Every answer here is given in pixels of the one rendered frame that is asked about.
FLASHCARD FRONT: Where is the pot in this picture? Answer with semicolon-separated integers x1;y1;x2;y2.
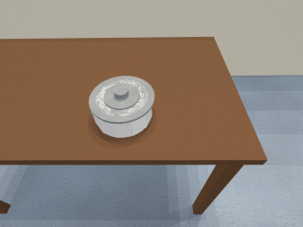
91;108;152;138

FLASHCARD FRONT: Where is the table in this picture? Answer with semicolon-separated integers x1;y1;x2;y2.
0;37;268;215

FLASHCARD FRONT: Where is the knob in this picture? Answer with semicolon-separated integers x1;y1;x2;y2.
114;85;129;98

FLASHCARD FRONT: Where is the lid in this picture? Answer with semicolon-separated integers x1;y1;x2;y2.
88;76;155;124

